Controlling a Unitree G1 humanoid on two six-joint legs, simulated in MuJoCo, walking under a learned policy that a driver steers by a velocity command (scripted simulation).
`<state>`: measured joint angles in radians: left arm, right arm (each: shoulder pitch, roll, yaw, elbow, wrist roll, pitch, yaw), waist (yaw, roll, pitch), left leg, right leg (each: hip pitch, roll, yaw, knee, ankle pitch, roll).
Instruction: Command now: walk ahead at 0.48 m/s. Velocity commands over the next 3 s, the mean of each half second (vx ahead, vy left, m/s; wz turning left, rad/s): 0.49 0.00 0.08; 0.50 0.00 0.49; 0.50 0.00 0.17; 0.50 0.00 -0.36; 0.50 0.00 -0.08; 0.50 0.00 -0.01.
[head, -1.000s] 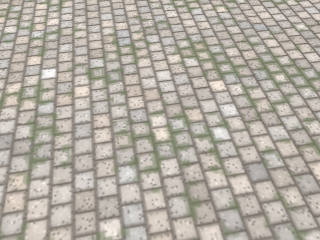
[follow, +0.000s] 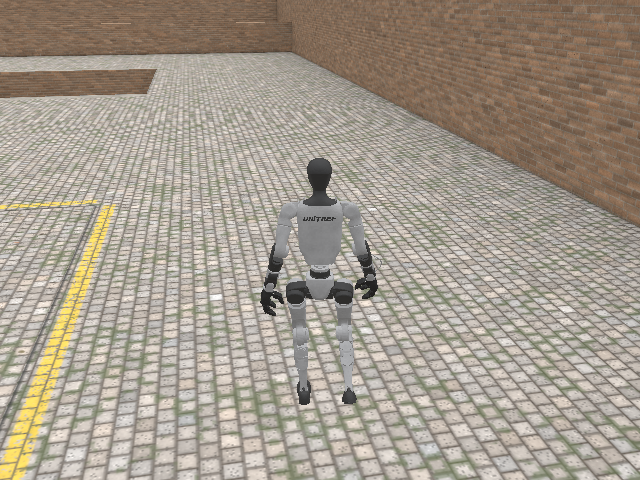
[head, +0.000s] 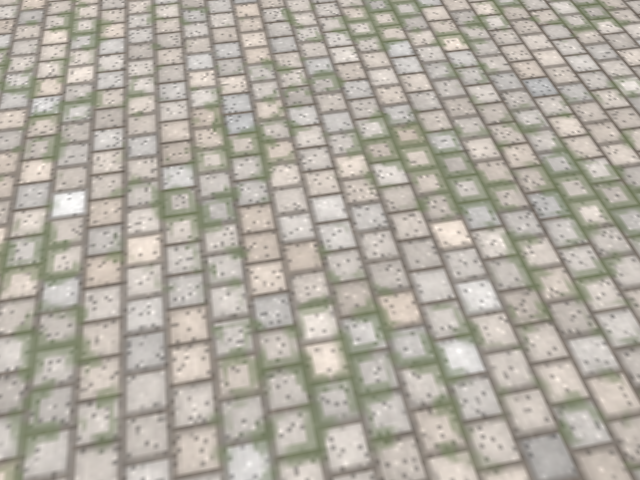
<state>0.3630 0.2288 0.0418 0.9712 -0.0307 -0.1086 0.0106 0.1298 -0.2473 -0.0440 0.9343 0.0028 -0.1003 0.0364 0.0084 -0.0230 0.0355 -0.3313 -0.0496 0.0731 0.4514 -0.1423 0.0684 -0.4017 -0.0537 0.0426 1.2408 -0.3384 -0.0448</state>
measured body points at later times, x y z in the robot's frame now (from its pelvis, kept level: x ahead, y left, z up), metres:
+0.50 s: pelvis +0.30 -0.06 +0.00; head +0.33 -0.07 +0.44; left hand +0.45 +0.20 -0.11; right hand +0.30 -0.33 -0.15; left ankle +0.15 +0.08 -0.64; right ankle +0.38 -0.15 -0.73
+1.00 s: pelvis +0.56 +0.03 -0.02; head +0.59 +0.05 +0.43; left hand +0.50 +0.30 -0.16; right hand +0.81 -0.16 -0.12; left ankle +0.62 +0.12 -0.74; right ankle +0.42 -0.16 -0.66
